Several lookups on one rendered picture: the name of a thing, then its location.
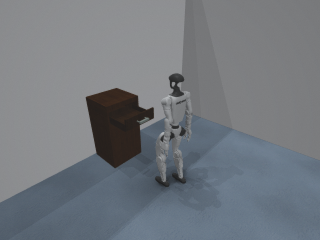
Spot robot torso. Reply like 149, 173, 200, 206
167, 90, 187, 139

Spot right robot hand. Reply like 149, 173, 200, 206
183, 128, 192, 142

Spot right robot upper arm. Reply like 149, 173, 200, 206
183, 91, 193, 115

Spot left robot hand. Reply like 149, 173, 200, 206
160, 142, 170, 157

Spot robot right forearm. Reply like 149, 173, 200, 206
185, 113, 193, 130

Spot cabinet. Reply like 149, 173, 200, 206
86, 88, 142, 168

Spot robot left forearm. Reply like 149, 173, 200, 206
163, 119, 172, 143

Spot robot right shin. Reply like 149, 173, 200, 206
173, 150, 183, 178

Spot handle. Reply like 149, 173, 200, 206
137, 117, 150, 124

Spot drawer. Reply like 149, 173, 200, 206
108, 104, 154, 132

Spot left robot upper arm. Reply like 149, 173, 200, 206
161, 96, 173, 124

